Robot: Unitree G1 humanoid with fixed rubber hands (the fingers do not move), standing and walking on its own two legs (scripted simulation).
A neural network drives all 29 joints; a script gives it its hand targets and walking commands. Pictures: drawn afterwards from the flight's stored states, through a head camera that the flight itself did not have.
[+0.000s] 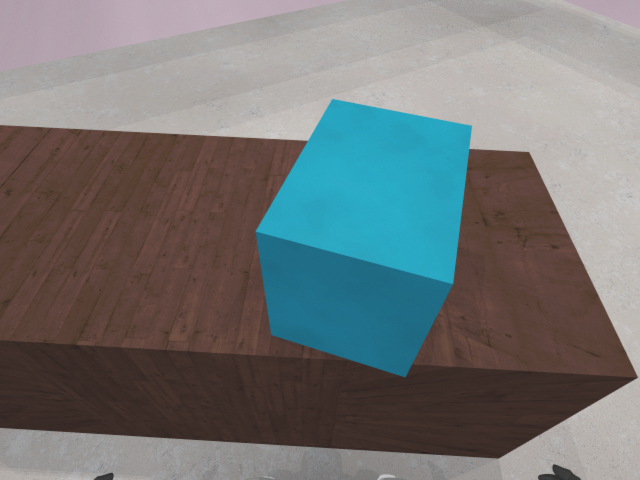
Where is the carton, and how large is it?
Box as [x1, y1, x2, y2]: [256, 99, 471, 376]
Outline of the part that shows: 332,99 256,230 271,334 405,376 452,284 471,126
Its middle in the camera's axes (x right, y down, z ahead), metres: +0.08 -0.01 +0.64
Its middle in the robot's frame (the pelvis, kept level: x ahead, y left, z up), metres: +0.50 -0.05 -0.01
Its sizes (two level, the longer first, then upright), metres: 0.314 0.229 0.264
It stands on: a pedestal, 0.60 m high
